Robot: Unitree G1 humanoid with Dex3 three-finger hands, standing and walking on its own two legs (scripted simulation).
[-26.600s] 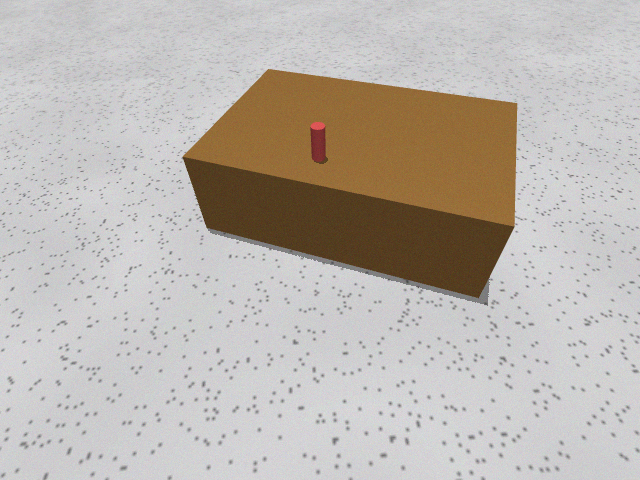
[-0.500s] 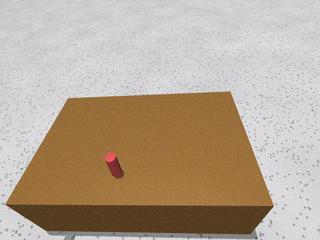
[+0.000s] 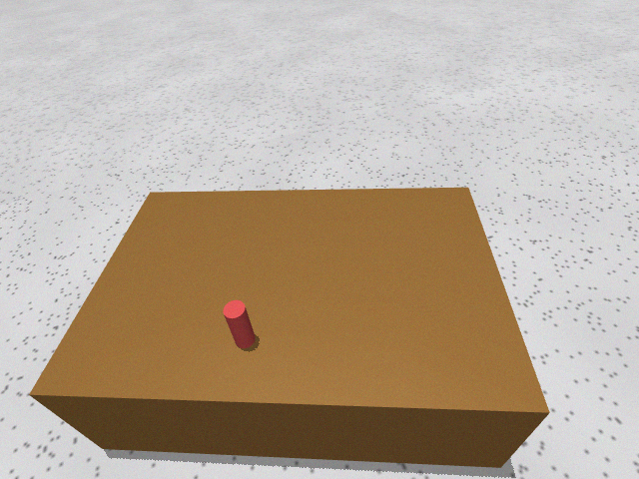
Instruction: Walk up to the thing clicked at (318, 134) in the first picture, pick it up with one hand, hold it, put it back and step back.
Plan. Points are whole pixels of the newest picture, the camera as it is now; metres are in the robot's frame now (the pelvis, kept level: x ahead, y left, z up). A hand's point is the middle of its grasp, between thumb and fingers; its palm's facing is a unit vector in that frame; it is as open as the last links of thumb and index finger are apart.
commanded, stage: home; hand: left
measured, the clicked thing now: (239, 325) +0.56 +0.25 -0.32
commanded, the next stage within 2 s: stand in 0.66 s
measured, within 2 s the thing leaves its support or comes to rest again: neither
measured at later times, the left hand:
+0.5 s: hand out of the picture +0.07 +0.25 -0.15, palm faces -0.03 -0.92 -0.38, open 17.6 cm
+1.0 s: hand out of the picture +0.09 +0.25 -0.15, palm faces -0.02 -0.93 -0.38, open 14.9 cm
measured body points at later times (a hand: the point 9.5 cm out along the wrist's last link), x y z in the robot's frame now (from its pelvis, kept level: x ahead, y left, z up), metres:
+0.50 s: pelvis +0.01 +0.00 +0.00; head +0.01 -0.01 +0.45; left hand +0.07 +0.30 -0.13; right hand +0.07 -0.29 -0.15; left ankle +0.01 +0.11 -0.75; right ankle +0.01 -0.12 -0.75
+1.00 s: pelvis +0.02 +0.00 +0.00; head +0.02 -0.02 +0.45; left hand +0.09 +0.30 -0.12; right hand +0.09 -0.30 -0.14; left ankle +0.01 +0.11 -0.75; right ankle +0.01 -0.12 -0.75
